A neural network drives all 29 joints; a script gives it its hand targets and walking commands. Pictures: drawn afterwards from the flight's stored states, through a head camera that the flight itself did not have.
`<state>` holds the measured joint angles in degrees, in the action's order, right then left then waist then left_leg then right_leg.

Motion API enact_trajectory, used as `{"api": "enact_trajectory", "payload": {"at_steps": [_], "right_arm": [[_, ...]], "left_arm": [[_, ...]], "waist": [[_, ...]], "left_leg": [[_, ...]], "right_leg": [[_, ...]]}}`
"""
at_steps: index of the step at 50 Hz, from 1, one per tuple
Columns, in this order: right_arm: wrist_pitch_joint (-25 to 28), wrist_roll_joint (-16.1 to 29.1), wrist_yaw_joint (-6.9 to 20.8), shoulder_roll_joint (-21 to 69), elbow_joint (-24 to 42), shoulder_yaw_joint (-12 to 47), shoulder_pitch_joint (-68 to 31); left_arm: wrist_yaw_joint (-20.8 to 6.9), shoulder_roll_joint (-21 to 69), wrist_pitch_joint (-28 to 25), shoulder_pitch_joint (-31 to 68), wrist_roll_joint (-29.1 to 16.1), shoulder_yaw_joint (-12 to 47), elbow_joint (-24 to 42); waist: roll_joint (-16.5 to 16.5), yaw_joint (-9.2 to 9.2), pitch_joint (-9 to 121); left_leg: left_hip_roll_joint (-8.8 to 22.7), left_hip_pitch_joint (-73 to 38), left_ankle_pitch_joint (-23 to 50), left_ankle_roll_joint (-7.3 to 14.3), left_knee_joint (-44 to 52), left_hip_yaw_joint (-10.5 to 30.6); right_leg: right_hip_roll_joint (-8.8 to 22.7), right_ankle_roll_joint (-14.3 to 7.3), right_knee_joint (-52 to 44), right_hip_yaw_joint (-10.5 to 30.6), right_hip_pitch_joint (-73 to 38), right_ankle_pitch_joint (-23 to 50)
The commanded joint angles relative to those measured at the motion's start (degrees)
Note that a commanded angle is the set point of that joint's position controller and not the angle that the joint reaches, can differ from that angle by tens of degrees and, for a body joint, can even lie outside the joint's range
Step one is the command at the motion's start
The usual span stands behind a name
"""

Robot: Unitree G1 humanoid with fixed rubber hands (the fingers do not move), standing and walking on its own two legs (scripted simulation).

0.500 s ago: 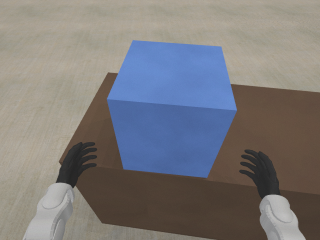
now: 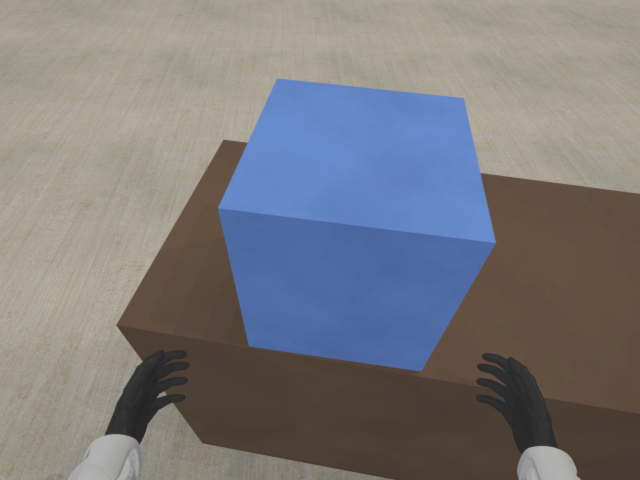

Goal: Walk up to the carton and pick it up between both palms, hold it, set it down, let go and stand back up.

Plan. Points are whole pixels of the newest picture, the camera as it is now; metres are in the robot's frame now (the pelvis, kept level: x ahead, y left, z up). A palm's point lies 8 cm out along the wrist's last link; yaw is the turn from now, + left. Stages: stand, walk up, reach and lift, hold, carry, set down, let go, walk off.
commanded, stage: set down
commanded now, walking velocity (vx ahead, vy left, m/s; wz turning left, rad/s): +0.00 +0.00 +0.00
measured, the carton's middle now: (350, 228) +0.45 -0.03 +0.07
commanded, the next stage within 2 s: let go in 0.52 s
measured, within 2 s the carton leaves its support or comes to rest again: neither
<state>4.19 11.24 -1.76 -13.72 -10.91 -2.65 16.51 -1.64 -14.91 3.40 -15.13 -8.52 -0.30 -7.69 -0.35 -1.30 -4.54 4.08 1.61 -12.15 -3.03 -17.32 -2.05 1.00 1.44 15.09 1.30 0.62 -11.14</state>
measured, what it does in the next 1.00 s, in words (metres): stands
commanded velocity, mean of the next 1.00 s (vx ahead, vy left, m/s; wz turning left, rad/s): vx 0.00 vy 0.00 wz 0.00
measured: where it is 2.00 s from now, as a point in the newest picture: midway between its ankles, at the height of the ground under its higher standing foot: outside the picture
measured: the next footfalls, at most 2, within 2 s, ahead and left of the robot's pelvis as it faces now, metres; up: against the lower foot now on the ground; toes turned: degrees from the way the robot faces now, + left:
none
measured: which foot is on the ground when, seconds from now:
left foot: down 0.00-1.00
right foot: down 0.00-1.00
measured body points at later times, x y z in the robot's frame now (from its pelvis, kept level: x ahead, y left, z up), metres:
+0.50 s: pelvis -0.01 +0.00 +0.00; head -0.01 +0.01 +0.45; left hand +0.16 +0.23 -0.06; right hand +0.17 -0.23 -0.05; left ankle -0.03 +0.15 -0.75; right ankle -0.03 -0.14 -0.75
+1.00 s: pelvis -0.02 +0.00 +0.00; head -0.01 +0.00 +0.45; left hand +0.15 +0.23 -0.09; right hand +0.15 -0.23 -0.09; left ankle -0.03 +0.15 -0.75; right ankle -0.03 -0.14 -0.75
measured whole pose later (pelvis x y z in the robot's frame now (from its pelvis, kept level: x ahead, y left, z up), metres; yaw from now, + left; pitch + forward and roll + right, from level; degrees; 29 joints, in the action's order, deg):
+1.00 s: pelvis -0.02 +0.00 +0.00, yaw +0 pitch -5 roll +0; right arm 10.3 -1.6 0.0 -10.1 -39.5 -2.4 10.6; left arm -1.4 -10.9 8.9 -11.7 0.4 -0.7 -28.1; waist 0.0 -0.9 -5.4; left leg 3.6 1.9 -12.1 -2.8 -19.4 -1.9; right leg 1.4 1.6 19.1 1.4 1.8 -12.1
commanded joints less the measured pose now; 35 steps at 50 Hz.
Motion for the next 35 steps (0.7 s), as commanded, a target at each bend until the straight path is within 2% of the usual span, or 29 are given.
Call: {"api": "enact_trajectory", "payload": {"at_steps": [1,6,13,21,27,35], "right_arm": [[3.4,-0.9,-0.6,-6.0,4.2,-1.2,1.2],[6.1,-2.5,-0.2,-5.9,3.9,-1.2,1.6],[5.7,-5.0,0.2,-4.8,-0.5,-1.2,-0.4],[4.5,-7.7,1.0,-3.6,-9.2,-1.0,-3.0],[6.2,-10.0,1.5,-2.1,-13.2,-1.7,-5.5],[7.7,-12.3,1.6,-1.1,-18.1,-2.3,-8.0]], "left_arm": [[-0.5,-4.7,0.2,-1.2,1.9,-2.6,8.1],[0.1,-5.0,-0.6,-2.5,2.2,-2.3,8.2],[-0.3,-4.5,-0.2,-0.9,2.3,-1.6,2.3],[-0.1,-3.0,1.5,2.2,5.2,-1.2,-4.1],[0.9,-3.3,1.0,4.5,6.8,-1.7,-6.1],[1.1,-2.7,1.8,6.0,7.0,-1.7,-10.8]], "waist": [[1.3,0.68,6.8],[0.3,0.35,7.0],[-0.6,0.06,2.5],[1.3,0.0,0.8],[1.9,-0.15,3.3],[0.7,0.22,3.9]], "left_leg": [[-5.2,-10.2,27.2,-1.7,-2.9,-0.5],[-5.3,-10.0,28.5,-1.6,-3.4,-0.9],[-5.0,-8.2,21.6,-0.9,-1.8,-1.6],[-4.7,-6.9,16.4,-0.7,-0.6,-2.3],[-4.6,-5.1,13.5,-0.2,-0.8,-3.0],[-4.7,-3.5,10.6,0.1,-1.0,-3.5]], "right_leg": [[-3.6,-2.2,-2.7,-1.8,5.3,17.2],[-3.9,-2.0,-2.1,-2.7,5.7,17.9],[-3.6,-2.1,-2.9,-3.0,7.2,10.9],[-3.3,-2.5,-3.1,-3.1,8.2,4.0],[-3.1,-2.2,-1.6,-3.3,7.9,2.9],[-2.8,-1.7,-0.8,-3.7,8.2,2.6]]}}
